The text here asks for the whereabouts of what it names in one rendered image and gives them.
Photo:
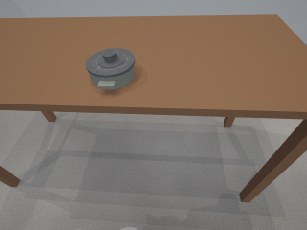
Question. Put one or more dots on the lid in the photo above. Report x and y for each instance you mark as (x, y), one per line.
(97, 66)

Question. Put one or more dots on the table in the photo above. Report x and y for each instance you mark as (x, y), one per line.
(232, 66)

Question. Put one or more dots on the knob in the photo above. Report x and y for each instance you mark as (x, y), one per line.
(109, 55)

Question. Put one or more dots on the pot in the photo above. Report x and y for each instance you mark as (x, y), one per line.
(116, 82)

